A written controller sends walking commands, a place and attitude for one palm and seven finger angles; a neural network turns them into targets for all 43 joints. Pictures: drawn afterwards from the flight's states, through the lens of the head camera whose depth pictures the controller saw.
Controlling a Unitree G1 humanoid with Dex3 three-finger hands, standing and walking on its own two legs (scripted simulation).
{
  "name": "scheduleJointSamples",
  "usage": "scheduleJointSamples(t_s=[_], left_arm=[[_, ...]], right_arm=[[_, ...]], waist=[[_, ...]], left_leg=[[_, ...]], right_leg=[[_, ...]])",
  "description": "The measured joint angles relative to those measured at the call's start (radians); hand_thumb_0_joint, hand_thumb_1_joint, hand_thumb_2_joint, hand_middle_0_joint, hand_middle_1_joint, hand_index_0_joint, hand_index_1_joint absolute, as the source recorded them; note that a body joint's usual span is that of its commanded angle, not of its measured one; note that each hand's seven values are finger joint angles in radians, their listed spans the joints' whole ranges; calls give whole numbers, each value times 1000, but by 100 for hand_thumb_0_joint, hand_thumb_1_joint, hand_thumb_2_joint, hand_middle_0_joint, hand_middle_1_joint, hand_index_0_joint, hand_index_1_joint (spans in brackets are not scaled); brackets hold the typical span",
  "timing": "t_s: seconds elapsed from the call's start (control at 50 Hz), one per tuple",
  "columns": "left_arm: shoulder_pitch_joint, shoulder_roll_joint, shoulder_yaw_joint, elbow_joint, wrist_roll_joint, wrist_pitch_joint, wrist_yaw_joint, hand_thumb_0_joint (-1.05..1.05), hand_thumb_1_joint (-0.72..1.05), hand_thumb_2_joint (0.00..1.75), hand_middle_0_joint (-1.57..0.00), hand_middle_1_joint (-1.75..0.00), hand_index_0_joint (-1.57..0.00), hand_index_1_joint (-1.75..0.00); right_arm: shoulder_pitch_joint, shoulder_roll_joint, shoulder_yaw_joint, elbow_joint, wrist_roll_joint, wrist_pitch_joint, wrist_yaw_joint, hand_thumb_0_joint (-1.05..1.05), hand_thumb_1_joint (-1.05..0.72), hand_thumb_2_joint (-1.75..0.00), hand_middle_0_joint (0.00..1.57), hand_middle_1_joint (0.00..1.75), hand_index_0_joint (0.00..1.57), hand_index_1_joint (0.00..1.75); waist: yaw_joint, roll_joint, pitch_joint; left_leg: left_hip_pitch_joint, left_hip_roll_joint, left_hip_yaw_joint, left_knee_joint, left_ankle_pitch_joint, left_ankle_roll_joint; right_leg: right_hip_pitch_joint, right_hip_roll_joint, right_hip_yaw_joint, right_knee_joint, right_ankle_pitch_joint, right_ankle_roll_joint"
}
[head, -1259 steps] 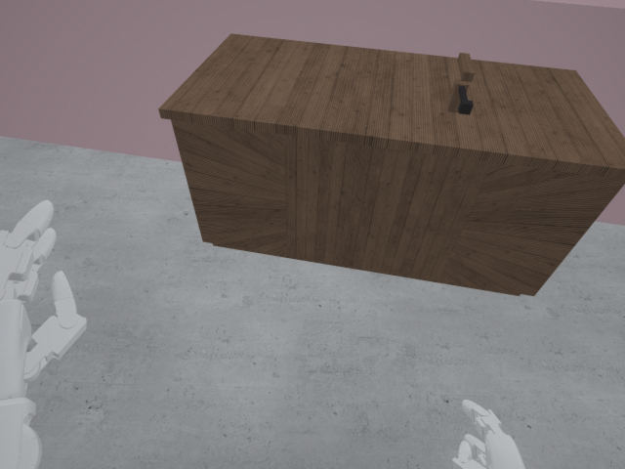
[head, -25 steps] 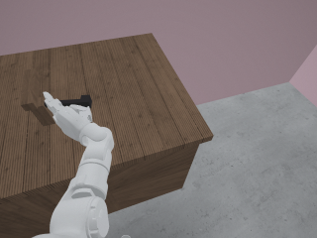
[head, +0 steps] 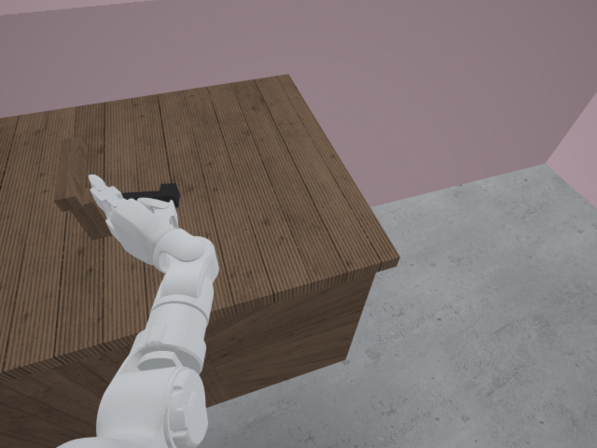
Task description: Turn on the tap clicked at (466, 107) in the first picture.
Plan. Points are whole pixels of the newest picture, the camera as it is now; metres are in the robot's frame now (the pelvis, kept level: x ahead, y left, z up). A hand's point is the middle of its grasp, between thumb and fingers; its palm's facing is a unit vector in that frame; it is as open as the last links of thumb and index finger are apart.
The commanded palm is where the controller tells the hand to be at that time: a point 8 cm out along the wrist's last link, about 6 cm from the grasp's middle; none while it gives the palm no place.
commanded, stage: lift the hand up off the lever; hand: left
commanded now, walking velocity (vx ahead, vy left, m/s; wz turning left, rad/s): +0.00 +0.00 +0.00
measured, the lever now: (169, 195) +0.50 +0.21 +0.04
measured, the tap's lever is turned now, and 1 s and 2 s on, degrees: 77 77 77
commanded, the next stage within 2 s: draw the hand back beside the body in 1.24 s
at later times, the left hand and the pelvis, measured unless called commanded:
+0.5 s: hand (170, 202) +0.43 +0.18 +0.10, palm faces +0.80 -0.60 -0.10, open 7.8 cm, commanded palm +0.37 +0.19 +0.11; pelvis +0.00 +0.00 +0.01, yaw +0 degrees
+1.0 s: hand (160, 198) +0.41 +0.18 +0.12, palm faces +0.80 -0.60 -0.08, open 7.8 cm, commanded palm +0.36 +0.19 +0.12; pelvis +0.01 +0.00 +0.01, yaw +0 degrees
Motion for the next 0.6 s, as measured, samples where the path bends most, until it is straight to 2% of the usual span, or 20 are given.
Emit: scheduleJointSamples(t_s=[0.22,0.6], left_arm=[[9,-3,-32,-28,-19,19,-8,2,90,90,-16,-15,-16,-15],[23,-21,-43,-87,-19,88,-3,2,90,90,-16,-15,-16,-15]], right_arm=[[6,-9,-3,12,7,-1,-5,0,-91,-89,20,30,20,30],[-25,1,3,-1,13,1,-10,0,-91,-89,20,30,20,30]], waist=[[7,-3,12],[21,-4,14]], left_leg=[[31,-1,-2,-23,10,1],[80,-2,5,-58,20,2]], right_leg=[[33,-1,-2,-26,11,1],[78,-2,5,-57,21,2]])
